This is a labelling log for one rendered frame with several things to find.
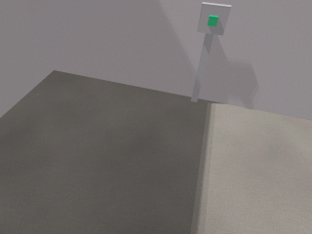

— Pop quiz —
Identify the button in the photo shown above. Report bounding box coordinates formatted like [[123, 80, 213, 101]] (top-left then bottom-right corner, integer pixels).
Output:
[[208, 15, 218, 26]]

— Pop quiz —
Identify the panel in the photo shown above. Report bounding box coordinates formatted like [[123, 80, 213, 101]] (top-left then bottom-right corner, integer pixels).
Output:
[[191, 2, 231, 102]]

